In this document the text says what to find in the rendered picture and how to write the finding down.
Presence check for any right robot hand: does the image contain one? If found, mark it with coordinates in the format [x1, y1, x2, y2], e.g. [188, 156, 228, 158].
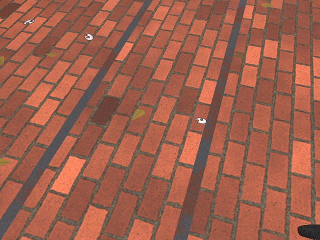
[297, 224, 320, 240]

